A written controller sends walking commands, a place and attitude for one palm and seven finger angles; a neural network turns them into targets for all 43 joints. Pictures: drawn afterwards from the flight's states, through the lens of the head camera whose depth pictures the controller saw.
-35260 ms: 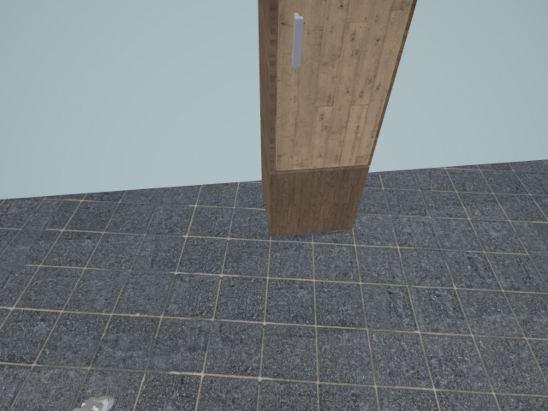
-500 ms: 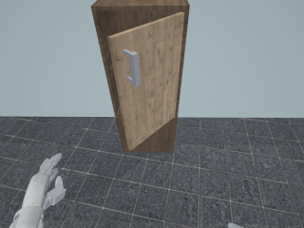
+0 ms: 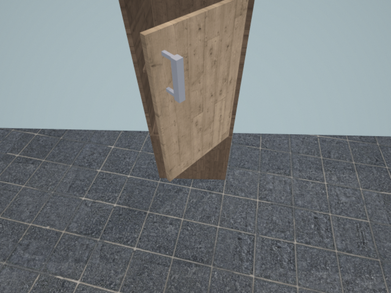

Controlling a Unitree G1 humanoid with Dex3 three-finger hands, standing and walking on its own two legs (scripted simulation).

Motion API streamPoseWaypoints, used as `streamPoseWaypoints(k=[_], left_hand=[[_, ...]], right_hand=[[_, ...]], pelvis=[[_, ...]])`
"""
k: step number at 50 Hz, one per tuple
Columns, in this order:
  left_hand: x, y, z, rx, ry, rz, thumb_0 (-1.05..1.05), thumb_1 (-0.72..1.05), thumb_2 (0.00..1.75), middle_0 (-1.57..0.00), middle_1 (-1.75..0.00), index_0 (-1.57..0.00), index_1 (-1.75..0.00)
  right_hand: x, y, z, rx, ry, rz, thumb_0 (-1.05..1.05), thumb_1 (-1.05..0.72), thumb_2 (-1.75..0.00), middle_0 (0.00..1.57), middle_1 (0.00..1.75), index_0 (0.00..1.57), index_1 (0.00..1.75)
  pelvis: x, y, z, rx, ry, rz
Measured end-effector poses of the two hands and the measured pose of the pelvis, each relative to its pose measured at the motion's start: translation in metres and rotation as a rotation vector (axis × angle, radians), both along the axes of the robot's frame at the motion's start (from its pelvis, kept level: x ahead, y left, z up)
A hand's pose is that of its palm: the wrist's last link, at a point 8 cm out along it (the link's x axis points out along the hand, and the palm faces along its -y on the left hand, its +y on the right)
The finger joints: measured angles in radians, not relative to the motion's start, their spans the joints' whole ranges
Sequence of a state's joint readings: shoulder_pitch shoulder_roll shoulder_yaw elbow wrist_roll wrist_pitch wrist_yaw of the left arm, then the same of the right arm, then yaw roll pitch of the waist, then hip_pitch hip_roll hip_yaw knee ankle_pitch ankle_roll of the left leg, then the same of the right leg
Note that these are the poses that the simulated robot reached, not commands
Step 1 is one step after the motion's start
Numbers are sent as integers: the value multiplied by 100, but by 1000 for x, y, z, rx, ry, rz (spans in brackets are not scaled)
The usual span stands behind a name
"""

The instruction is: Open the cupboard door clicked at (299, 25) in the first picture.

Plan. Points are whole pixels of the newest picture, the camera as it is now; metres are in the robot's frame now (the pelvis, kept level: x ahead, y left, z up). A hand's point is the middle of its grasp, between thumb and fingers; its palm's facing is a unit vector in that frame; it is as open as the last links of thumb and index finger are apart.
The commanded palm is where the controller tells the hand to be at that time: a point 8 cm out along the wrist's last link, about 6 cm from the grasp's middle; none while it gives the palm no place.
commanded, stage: let the arm hang, fingers relaxed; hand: left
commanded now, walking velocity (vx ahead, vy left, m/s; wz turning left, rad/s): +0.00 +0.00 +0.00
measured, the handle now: (173, 76) +0.58 +0.09 +0.13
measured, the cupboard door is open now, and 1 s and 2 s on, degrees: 46 46 46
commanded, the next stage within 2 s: look to check the result in 0.48 s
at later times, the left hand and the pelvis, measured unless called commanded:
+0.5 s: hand out of the picture +0.01 +0.17 -0.17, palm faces +0.02 -0.98 -0.20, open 7.3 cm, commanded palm none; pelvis +0.00 -0.01 +0.00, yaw -1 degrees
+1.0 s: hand out of the picture +0.02 +0.16 -0.17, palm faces +0.03 -0.98 -0.20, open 7.4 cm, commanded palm none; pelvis +0.01 -0.02 +0.00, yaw +0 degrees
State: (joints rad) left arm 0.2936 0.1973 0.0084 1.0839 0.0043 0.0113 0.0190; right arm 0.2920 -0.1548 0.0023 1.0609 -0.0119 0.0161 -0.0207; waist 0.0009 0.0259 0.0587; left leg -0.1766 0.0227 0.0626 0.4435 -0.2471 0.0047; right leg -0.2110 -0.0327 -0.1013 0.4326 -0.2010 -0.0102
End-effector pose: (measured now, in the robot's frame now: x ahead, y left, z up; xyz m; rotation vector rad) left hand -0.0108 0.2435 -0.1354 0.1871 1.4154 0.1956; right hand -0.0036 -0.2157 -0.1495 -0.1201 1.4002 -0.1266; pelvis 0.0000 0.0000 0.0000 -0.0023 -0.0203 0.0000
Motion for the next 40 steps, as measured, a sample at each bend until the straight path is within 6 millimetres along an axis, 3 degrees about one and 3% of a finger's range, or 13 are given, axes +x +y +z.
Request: streamPoseWaypoints(k=[12,25,40], left_hand=[[24,-20,-4,-38,-43,-21,1,93,90,-20,-30,-20,-30],[17,-27,-4,-45,-15,-7,0,92,90,-19,-30,-20,-30],[16,-36,-4,-49,-14,2,0,91,90,-20,-30,-20,-30]], right_hand=[[-7,6,-1,12,20,-22,1,-92,-90,20,30,20,30],[-19,5,-1,19,63,-39,0,-91,-90,20,30,20,30],[-6,-7,0,4,39,-35,0,-91,-90,20,30,20,30]], pelvis=[[1,0,2,7,-9,-9],[4,-5,3,7,-3,-9],[8,-13,3,6,-3,-7]])
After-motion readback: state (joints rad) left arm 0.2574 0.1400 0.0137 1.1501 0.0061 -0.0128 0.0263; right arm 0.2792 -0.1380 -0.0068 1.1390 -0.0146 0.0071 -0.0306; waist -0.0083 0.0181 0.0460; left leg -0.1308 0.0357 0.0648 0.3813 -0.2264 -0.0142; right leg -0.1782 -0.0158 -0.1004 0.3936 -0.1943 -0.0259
